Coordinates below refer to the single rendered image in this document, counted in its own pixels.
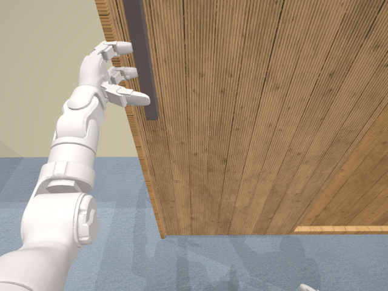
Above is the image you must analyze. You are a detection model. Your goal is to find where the left robot upper arm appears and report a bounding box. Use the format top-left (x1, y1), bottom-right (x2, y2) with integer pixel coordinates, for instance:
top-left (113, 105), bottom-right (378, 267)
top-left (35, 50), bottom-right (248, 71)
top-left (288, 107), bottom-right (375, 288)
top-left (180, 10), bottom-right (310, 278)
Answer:
top-left (0, 192), bottom-right (99, 291)

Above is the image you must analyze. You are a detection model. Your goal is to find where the left robot hand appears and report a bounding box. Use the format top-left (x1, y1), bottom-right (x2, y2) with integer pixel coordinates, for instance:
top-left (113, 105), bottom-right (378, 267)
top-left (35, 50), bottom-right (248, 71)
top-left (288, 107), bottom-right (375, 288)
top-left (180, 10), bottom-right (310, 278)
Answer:
top-left (78, 41), bottom-right (150, 107)

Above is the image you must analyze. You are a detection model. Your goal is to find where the robot left forearm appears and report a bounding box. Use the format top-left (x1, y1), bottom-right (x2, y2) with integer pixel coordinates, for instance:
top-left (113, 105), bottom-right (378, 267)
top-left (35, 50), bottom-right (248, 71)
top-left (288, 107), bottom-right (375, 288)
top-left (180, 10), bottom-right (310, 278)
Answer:
top-left (21, 85), bottom-right (106, 243)

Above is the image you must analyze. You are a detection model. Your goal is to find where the wardrobe door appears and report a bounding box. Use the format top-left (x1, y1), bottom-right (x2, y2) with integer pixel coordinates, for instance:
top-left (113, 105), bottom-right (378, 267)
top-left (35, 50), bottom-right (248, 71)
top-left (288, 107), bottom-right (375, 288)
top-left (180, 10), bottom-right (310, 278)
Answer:
top-left (298, 102), bottom-right (388, 226)
top-left (107, 0), bottom-right (388, 235)

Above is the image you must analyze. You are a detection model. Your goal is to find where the handle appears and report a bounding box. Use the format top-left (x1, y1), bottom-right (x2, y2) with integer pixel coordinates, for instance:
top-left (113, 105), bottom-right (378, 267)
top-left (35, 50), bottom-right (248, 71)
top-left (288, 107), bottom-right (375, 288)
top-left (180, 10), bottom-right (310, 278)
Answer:
top-left (123, 0), bottom-right (159, 121)

